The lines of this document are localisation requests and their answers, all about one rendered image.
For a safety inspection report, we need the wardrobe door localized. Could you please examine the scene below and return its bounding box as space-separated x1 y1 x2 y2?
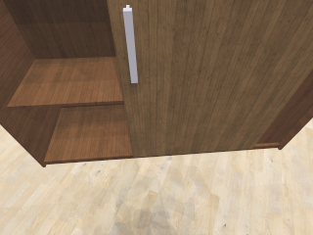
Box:
107 0 313 158
256 70 313 144

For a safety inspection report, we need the handle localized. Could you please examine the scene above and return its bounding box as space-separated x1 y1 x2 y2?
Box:
122 5 138 83

